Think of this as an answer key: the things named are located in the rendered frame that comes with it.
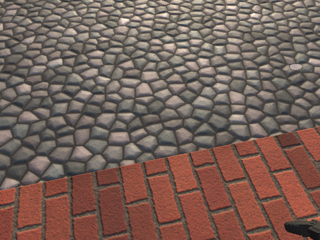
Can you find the robot right hand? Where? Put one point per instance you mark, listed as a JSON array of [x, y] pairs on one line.
[[305, 228]]

